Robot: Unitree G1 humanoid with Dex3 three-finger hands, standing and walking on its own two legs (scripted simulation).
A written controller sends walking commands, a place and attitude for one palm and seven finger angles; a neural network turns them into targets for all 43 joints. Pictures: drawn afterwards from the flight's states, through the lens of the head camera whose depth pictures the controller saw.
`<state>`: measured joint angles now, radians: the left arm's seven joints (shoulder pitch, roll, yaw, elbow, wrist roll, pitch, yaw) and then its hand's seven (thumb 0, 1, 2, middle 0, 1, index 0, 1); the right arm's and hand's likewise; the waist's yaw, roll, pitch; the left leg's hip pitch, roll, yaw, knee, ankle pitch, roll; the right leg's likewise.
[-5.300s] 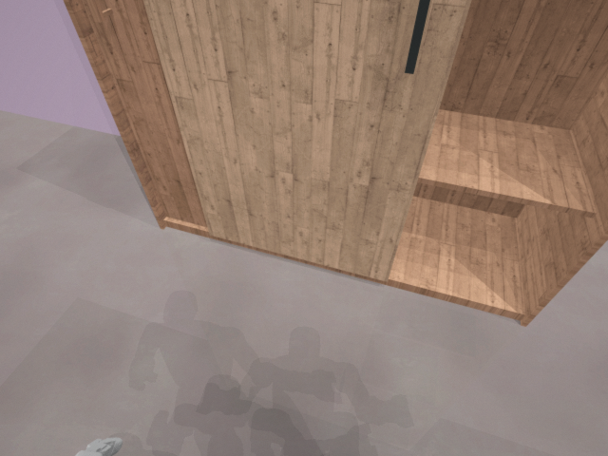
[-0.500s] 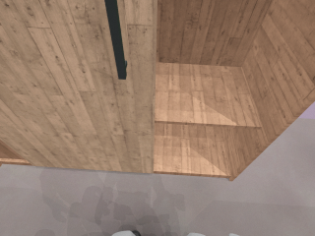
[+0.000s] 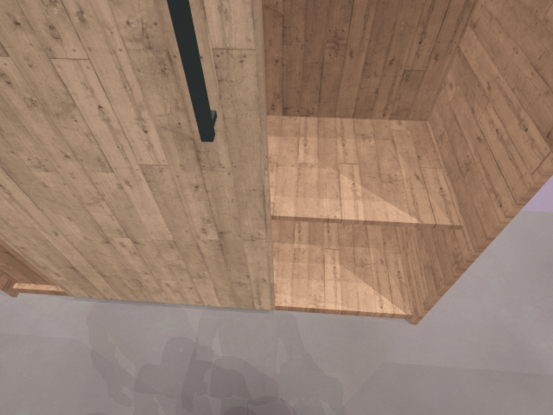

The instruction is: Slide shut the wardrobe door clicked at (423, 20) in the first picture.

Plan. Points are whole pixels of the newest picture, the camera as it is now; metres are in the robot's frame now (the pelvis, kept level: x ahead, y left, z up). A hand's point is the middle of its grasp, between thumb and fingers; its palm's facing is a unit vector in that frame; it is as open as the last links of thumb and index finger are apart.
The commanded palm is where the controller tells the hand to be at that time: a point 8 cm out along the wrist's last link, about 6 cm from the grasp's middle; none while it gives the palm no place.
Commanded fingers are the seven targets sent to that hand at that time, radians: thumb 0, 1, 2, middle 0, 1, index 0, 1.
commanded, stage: come to a stop and stand still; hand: left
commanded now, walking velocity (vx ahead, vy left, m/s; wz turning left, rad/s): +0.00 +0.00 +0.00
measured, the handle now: (194, 49) +0.51 +0.15 +0.26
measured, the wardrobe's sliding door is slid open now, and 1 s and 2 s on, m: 0.50 0.50 0.50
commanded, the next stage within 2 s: look again from close up in 0.60 s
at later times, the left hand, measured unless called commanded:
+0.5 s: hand out of the picture +0.02 +0.24 -0.17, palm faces -0.01 -0.97 -0.22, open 7.4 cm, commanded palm none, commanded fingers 0.00 0.90 0.90 -0.20 -0.30 -0.20 -0.30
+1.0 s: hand out of the picture +0.00 +0.19 -0.17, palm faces +0.01 -0.98 -0.19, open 7.4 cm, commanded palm none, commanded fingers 0.00 0.90 0.90 -0.20 -0.30 -0.20 -0.30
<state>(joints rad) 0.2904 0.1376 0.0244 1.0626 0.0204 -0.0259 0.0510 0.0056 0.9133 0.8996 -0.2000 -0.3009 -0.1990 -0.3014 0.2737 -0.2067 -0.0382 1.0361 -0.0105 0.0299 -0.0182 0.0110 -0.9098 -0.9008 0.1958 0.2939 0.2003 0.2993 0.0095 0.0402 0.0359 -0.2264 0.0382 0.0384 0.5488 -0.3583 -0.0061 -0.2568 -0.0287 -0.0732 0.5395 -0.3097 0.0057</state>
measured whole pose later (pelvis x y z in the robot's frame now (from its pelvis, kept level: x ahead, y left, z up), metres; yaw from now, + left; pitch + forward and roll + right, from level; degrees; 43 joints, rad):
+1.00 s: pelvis -0.01 +0.02 +0.01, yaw -2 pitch -1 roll +0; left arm 0.29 0.14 0.00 1.11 0.01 0.00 0.03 0.00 0.91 0.90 -0.20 -0.30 -0.20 -0.30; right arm 0.28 -0.15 0.01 1.13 -0.01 -0.02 -0.03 0.01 -0.91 -0.90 0.20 0.29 0.20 0.30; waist 0.01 0.00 0.04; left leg -0.14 -0.01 0.09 0.47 -0.31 0.03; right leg -0.20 -0.07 -0.02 0.50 -0.28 0.05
